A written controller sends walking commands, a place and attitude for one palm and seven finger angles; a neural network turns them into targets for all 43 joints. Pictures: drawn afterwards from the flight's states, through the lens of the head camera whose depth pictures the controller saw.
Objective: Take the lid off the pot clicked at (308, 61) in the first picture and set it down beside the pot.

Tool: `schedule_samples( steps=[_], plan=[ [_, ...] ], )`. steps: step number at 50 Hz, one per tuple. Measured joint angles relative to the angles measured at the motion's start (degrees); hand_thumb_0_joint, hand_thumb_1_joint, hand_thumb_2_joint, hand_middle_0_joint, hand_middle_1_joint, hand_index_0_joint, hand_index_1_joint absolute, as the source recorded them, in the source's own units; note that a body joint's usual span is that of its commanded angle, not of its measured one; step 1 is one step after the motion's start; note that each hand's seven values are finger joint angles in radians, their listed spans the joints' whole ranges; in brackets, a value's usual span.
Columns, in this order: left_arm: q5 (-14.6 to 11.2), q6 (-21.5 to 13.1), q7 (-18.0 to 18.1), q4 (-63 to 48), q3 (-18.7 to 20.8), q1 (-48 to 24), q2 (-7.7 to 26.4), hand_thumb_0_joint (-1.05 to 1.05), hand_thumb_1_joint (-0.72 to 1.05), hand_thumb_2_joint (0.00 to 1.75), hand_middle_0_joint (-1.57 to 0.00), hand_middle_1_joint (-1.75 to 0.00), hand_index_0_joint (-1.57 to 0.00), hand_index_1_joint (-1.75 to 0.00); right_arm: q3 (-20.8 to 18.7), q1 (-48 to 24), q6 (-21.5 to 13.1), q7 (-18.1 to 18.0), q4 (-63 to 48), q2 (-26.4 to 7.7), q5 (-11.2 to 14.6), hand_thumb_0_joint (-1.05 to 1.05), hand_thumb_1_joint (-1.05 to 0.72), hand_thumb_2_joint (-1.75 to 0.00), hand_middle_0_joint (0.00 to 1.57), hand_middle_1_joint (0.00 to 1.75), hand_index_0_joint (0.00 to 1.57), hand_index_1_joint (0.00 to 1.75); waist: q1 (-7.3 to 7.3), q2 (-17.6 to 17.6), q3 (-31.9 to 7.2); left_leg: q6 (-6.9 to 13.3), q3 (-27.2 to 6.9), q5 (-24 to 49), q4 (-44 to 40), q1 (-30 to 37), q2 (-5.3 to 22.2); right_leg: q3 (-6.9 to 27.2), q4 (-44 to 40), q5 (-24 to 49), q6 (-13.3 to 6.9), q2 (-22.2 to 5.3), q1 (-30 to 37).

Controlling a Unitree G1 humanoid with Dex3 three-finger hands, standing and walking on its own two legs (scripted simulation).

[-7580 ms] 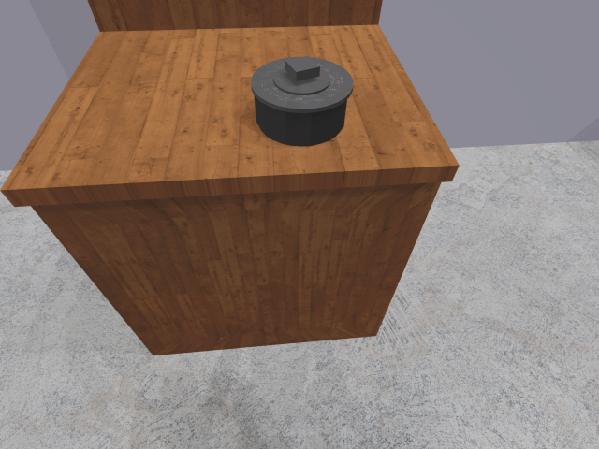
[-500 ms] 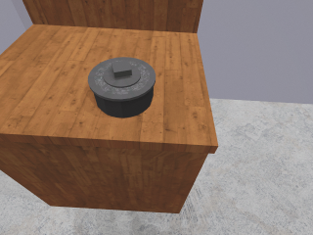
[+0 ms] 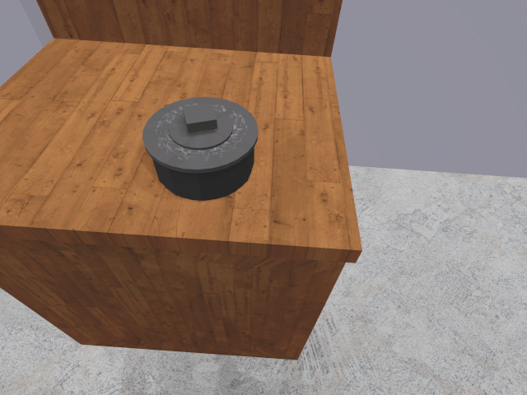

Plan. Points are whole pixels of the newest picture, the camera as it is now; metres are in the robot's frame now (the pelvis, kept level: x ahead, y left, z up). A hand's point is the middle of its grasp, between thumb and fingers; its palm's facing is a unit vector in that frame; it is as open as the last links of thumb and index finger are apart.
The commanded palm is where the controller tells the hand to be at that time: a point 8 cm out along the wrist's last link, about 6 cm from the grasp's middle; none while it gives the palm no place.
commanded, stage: look again from close up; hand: left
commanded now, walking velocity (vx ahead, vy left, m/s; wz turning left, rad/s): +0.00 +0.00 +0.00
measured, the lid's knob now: (199, 117) +0.49 +0.15 +0.16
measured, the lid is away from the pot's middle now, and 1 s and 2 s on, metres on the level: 0.00 0.00 0.00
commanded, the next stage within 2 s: lift the closed hand beside the body in 0.46 s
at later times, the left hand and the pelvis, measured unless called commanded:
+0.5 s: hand out of the picture +0.00 +0.17 -0.17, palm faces +0.03 -0.98 -0.20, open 7.4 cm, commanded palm none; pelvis -0.01 -0.01 +0.00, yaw +0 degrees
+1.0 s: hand out of the picture +0.09 +0.21 +0.01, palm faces +0.29 -0.91 -0.29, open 4.1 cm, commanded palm +0.05 +0.25 +0.05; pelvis -0.04 -0.01 +0.00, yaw +3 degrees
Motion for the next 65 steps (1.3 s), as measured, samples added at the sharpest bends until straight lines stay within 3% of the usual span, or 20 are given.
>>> schedule_samples(
  steps=[29, 31, 33, 36, 39, 42, 46, 52, 57, 65],
  plan=[
    [0.1, -0.7, 0.2, 1.2, -0.1, 0.1, -0.8, 0.01, 0.91, 0.9, -0.2, -0.3, -0.2, -0.3, 0.0, 1.6, 0.1, -0.1, 1.8, -0.1, 0.1, 0.01, -0.91, -0.9, 0.2, 0.3, 0.2, 0.3, -0.26, 0.7, 0.1, -0.6, -0.4, 1.6, -1.1, -0.1, 0.9, -0.3, -2.0, 1.9, -0.4, 0.9, 0.4],
    [-1.5, 1.9, 1.1, -14.3, -0.6, 4.6, -0.8, 0.01, 0.91, 0.9, -0.2, -0.3, -0.21, -0.3, 0.5, 4.4, -3.2, -0.3, -3.0, -0.7, 1.6, 0.01, -0.91, -0.9, 0.2, 0.3, 0.2, 0.3, 0.67, 1.0, 0.5, -0.5, -0.4, 1.5, -0.8, -0.1, 0.7, -0.3, -1.5, 2.0, -0.4, 0.7, 0.3],
    [-2.3, 2.2, 3.7, -29.7, -1.2, 7.8, -0.7, 0.02, 0.91, 0.9, -0.23, -0.32, -0.23, -0.32, 0.7, 6.3, -7.9, -1.1, -5.9, -1.6, 2.7, 0.01, -0.91, -0.9, 0.2, 0.3, 0.2, 0.3, 1.28, 1.9, -0.6, -0.4, -0.9, 1.9, -1.3, 0.4, 0.2, -0.9, -1.5, 1.8, -0.4, 0.2, 0.7],
    [-1.5, 1.3, 5.8, -40.9, -0.1, 7.6, -1.4, 0.02, 0.91, 0.9, -0.28, -0.39, -0.29, -0.39, 0.2, 5.1, -10.3, -1.0, -9.1, -3.1, 2.5, 0.02, -0.91, -0.9, 0.2, 0.3, 0.2, 0.3, 0.42, 3.7, -2.9, -0.1, -1.6, 2.9, -2.7, 1.8, -0.7, -1.7, -2.5, 2.1, 0.0, -0.6, 2.4],
    [-0.7, -0.3, 4.7, -42.9, 2.5, 7.1, -1.6, 0.01, 0.91, 0.9, -0.36, -0.48, -0.37, -0.48, -1.1, 1.1, -8.8, 0.3, -13.8, -2.9, 2.0, 0.02, -0.91, -0.9, 0.2, 0.3, 0.2, 0.3, -0.93, 4.4, -5.1, -0.1, -1.3, 3.6, -3.3, 1.7, -0.7, -1.4, -1.9, 2.3, 0.0, -0.6, 1.5],
    [-1.3, -0.6, 2.2, -48.7, 3.0, 11.5, -0.7, 0.01, 0.91, 0.9, -0.47, -0.59, -0.47, -0.59, -1.3, -1.9, -8.0, 1.0, -20.5, -2.0, 2.0, 0.02, -0.91, -0.9, 0.2, 0.3, 0.2, 0.3, -1.2, 3.8, -4.8, -0.5, -0.9, 4.0, -3.4, 1.7, 0.0, -0.9, -1.5, 2.7, -0.4, 0.0, 1.1],
    [-1.8, -2.0, 1.1, -59.8, 2.8, 17.2, 1.6, 0.01, 0.9, 0.9, -0.63, -0.76, -0.63, -0.76, -0.9, -3.0, -9.1, -0.2, -27.9, -2.8, 1.3, 0.02, -0.9, -0.9, 0.2, 0.3, 0.19, 0.3, 0.99, 3.0, -3.2, -0.9, -1.7, 4.5, -3.3, 1.7, 0.7, -1.7, -2.8, 3.7, -0.8, 0.8, 2.0],
    [-2.5, -3.4, 1.7, -66.7, 6.0, 18.8, 2.8, 0.02, 0.9, 0.9, -0.88, -1.04, -0.89, -1.04, -0.3, -4.1, -8.3, -1.5, -30.7, -4.3, 0.4, 0.01, -0.9, -0.9, 0.2, 0.3, 0.2, 0.3, 3.55, 3.1, -1.7, -1.1, -3.4, 5.1, -2.9, 1.1, 1.1, -3.4, -4.4, 4.8, -1.2, 1.4, 2.7],
    [-2.5, -3.6, 1.5, -73.8, 6.5, 21.4, 3.7, 0.02, 0.9, 0.9, -1.09, -1.27, -1.09, -1.27, 0.7, -2.3, -8.3, -2.0, -29.8, -3.4, -0.2, 0.01, -0.9, -0.9, 0.2, 0.3, 0.2, 0.3, 4.21, 3.8, -1.8, -1.1, -3.5, 4.9, -3.1, 2.1, 0.9, -3.4, -4.8, 4.8, -1.1, 1.2, 3.9],
    [-2.6, -4.2, 1.6, -80.2, 10.9, 22.8, 6.0, 0.02, 0.9, 0.9, -1.25, -1.44, -1.26, -1.44, 1.9, 0.5, -7.3, -2.2, -26.8, -1.0, 0.0, 0.02, -0.9, -0.9, 0.2, 0.3, 0.2, 0.3, 3.64, 4.6, -1.4, -1.0, -2.6, 4.3, -3.4, 3.7, 1.0, -2.6, -5.0, 4.5, -1.0, 1.3, 5.1]
  ],
)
